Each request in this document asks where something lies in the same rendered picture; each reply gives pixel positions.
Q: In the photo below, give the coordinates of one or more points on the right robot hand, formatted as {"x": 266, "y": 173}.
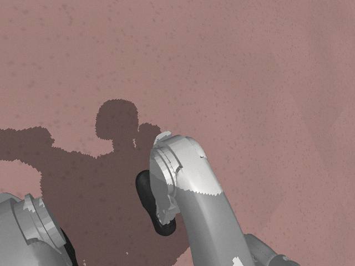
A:
{"x": 261, "y": 252}

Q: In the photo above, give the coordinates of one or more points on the right robot foot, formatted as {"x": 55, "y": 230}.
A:
{"x": 147, "y": 199}

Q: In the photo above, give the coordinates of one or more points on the left robot foot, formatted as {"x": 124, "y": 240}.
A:
{"x": 70, "y": 250}

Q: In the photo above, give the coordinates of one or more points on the right robot arm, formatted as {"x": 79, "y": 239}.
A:
{"x": 282, "y": 260}

